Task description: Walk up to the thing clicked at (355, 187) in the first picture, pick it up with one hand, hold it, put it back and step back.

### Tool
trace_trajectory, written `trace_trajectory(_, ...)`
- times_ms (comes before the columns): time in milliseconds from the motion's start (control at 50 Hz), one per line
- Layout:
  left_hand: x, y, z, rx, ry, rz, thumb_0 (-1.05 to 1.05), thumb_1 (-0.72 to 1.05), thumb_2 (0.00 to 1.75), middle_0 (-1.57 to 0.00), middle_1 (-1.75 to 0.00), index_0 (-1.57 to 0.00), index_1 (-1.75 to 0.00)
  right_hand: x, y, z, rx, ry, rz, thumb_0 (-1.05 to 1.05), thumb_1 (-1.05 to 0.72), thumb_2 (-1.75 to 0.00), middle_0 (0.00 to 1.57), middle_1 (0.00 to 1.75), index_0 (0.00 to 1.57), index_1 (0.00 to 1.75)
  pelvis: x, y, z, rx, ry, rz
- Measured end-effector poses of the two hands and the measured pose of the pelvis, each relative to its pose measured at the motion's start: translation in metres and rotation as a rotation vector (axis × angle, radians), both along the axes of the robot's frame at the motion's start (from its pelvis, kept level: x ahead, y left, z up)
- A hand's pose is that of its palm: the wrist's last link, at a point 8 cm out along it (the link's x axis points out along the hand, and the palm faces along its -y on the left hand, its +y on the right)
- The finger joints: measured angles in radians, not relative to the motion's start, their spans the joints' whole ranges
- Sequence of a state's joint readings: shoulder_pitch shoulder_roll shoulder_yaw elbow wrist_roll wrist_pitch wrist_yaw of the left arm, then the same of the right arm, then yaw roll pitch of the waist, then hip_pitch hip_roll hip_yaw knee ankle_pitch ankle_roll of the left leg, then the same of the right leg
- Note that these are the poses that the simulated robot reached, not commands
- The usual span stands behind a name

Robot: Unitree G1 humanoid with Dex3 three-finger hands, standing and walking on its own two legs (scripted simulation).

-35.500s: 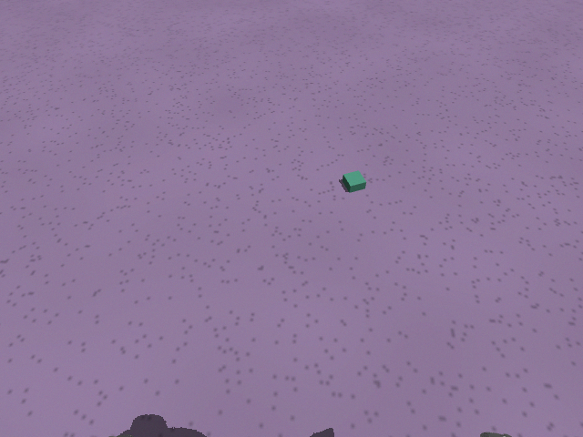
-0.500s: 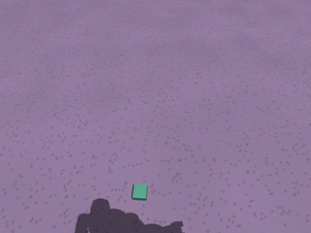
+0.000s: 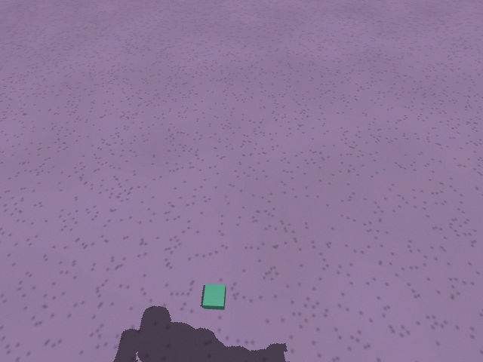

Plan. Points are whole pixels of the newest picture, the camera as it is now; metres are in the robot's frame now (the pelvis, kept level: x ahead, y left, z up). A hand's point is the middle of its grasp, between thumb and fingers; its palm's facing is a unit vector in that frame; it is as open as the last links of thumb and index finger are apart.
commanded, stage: stand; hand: left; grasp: from above
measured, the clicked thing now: (214, 296) +0.46 +0.14 -0.76
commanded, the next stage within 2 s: step back in 1.24 s
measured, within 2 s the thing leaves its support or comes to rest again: neither
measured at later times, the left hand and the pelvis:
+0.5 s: hand out of the picture +0.09 +0.24 -0.16, palm faces +0.01 -0.94 -0.33, open 7.3 cm; pelvis +0.01 -0.01 +0.00, yaw +0 degrees
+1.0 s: hand out of the picture +0.09 +0.23 -0.16, palm faces +0.00 -0.94 -0.34, open 7.3 cm; pelvis +0.01 -0.01 +0.00, yaw +0 degrees
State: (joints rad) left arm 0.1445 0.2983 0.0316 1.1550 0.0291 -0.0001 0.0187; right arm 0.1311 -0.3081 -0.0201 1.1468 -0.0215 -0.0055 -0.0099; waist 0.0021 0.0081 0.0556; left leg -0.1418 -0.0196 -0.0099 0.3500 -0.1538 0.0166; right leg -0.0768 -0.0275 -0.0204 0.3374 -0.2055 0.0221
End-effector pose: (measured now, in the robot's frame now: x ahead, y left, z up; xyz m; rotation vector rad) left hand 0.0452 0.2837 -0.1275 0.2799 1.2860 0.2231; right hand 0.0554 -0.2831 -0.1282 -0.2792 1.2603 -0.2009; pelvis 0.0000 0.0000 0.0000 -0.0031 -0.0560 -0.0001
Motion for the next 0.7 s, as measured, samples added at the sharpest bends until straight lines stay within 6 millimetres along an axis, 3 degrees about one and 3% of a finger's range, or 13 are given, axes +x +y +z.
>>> trace_trajectory(480, 0.032, -0.004, 0.005, 0.005, -0.036, -0.015, 0.01, 0.91, 0.89, -0.20, -0.30, -0.21, -0.30, 0.022, -0.010, 0.003, -0.008, -0.015, 0.010, 0.00, -0.91, -0.90, 0.20, 0.30, 0.21, 0.30, 0.013, -0.007, 0.001, 0.002, 0.012, -0.003)
trace_trajectory(700, 0.038, -0.003, 0.007, 0.010, -0.042, -0.018, 0.01, 0.91, 0.89, -0.20, -0.30, -0.21, -0.30, 0.028, -0.014, 0.004, -0.009, -0.024, 0.013, 0.00, -0.91, -0.90, 0.20, 0.30, 0.21, 0.30, 0.015, -0.009, 0.001, 0.004, 0.015, -0.003)
